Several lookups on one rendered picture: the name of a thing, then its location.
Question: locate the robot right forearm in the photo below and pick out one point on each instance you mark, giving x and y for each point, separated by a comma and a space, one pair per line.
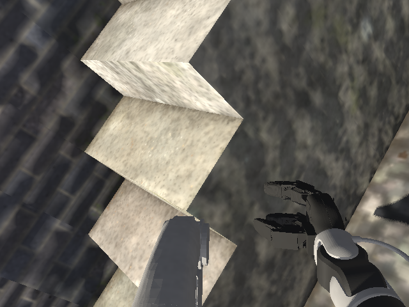
343, 269

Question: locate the robot left thigh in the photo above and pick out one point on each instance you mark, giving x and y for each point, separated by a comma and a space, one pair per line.
169, 279

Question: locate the robot right hand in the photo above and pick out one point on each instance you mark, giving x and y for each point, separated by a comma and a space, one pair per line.
294, 231

